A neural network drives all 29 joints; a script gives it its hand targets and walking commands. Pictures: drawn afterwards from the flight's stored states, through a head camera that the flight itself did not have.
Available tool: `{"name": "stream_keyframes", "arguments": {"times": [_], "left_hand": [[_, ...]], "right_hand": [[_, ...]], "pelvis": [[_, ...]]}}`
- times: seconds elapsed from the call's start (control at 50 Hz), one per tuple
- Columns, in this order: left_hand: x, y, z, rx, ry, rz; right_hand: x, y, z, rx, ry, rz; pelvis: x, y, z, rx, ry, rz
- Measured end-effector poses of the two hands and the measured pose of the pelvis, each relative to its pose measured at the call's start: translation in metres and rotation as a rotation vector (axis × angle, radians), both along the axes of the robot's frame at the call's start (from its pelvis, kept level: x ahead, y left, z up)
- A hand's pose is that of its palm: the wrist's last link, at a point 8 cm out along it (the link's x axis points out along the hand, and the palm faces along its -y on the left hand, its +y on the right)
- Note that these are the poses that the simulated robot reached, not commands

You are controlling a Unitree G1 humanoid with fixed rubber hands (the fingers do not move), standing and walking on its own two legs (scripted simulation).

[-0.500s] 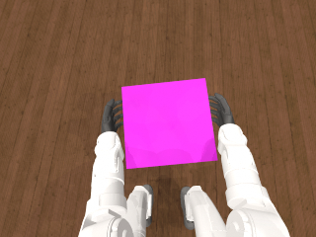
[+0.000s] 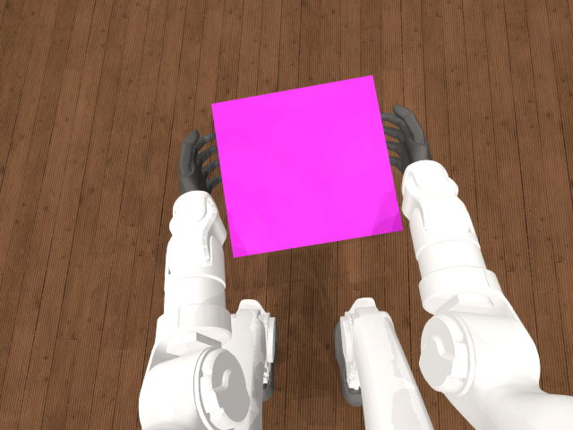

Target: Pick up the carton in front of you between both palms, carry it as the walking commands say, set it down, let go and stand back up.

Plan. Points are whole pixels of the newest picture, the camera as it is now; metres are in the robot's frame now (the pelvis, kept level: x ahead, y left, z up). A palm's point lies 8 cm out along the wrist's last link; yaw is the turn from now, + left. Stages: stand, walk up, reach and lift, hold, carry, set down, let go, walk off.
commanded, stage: set down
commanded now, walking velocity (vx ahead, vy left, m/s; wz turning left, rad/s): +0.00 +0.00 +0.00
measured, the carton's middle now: (304, 182) +0.46 +0.00 -0.17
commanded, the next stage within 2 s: none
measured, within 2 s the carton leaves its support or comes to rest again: rests again in 1.34 s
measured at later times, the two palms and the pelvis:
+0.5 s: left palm (228, 201) +0.46 +0.14 -0.24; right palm (386, 167) +0.51 -0.16 -0.24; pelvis -0.03 +0.00 -0.12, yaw +2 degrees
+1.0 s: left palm (237, 198) +0.49 +0.14 -0.33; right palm (373, 173) +0.53 -0.16 -0.36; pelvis -0.02 -0.01 -0.19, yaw +3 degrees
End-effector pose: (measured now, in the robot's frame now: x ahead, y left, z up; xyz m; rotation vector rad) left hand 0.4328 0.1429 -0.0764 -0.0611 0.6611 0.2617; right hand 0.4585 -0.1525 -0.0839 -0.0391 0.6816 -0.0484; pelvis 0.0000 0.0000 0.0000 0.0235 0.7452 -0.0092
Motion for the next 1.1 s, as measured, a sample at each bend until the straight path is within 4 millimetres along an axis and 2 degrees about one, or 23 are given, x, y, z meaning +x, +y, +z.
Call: {"name": "stream_keyframes", "arguments": {"times": [0.3, 0.74, 0.8, 0.88, 1.1], "left_hand": [[0.014, -0.004, -0.101, -0.002, 0.007, 0.037], [0.037, -0.008, -0.239, 0.011, 0.070, 0.075], [0.049, -0.007, -0.245, 0.026, 0.075, 0.060], [0.057, -0.006, -0.251, 0.036, 0.066, 0.056], [0.049, -0.004, -0.261, 0.015, 0.098, 0.050]], "right_hand": [[0.028, -0.003, -0.098, -0.017, 0.004, 0.049], [0.067, -0.005, -0.237, -0.055, 0.060, 0.139], [0.071, -0.005, -0.253, -0.059, 0.064, 0.145], [0.076, -0.005, -0.264, -0.053, 0.057, 0.146], [0.071, -0.003, -0.273, -0.064, 0.090, 0.164]], "pelvis": [[-0.022, -0.001, -0.081, 0.015, 0.042, 0.003], [-0.030, -0.009, -0.166, 0.045, 0.003, -0.003], [-0.028, -0.009, -0.175, 0.050, -0.007, -0.001], [-0.025, -0.009, -0.184, 0.059, -0.012, -0.003], [-0.025, -0.010, -0.195, 0.061, -0.030, -0.008]]}}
